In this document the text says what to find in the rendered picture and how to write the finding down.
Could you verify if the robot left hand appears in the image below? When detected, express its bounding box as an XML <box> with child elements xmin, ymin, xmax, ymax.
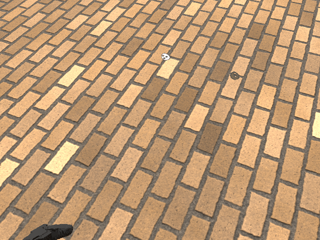
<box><xmin>23</xmin><ymin>224</ymin><xmax>73</xmax><ymax>240</ymax></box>

